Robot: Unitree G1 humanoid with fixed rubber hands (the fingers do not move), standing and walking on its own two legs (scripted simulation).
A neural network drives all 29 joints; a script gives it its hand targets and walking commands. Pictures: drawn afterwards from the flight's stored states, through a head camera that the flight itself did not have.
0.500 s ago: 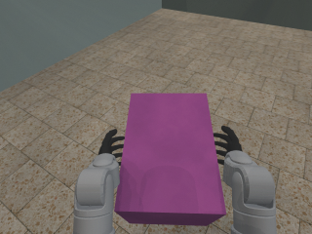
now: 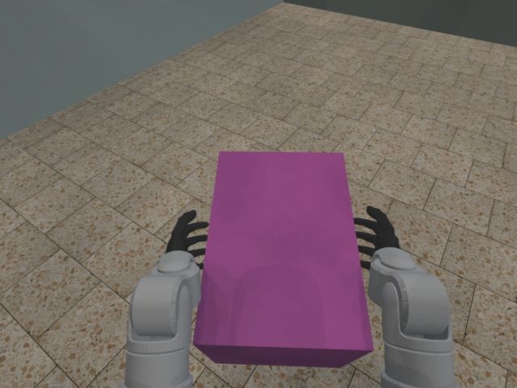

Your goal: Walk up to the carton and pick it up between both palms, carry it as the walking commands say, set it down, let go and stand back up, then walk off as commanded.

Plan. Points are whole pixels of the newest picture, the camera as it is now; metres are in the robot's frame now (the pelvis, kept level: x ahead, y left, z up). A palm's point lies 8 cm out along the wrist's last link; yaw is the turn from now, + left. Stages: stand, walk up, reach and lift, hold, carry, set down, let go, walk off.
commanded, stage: carry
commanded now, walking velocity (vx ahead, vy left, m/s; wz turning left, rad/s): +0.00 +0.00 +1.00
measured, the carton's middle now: (279, 258) +0.32 +0.00 +0.02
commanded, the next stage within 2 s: none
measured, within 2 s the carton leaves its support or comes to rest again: neither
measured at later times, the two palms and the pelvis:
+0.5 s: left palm (121, 300) +0.21 +0.21 +0.08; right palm (317, 244) +0.31 -0.06 +0.08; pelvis +0.00 +0.00 -0.01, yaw +18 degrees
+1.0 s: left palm out of the picture +0.07 +0.32 +0.08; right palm (195, 255) +0.28 +0.12 +0.08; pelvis -0.01 +0.02 -0.01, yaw +46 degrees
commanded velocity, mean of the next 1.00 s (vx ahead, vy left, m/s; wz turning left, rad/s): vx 0.00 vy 0.00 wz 1.00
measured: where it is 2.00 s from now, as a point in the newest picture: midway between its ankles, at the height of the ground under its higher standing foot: outside the picture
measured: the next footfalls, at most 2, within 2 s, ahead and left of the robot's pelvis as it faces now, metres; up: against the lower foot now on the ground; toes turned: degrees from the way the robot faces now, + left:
left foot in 0.72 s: -0.01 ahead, +0.15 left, +0.00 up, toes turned +39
right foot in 1.06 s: +0.13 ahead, -0.03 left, +0.00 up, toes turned +46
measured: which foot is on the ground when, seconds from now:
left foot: down 0.00-0.44, up 0.46-0.70, down 0.72-1.00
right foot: down 0.00-0.72, up 0.74-1.00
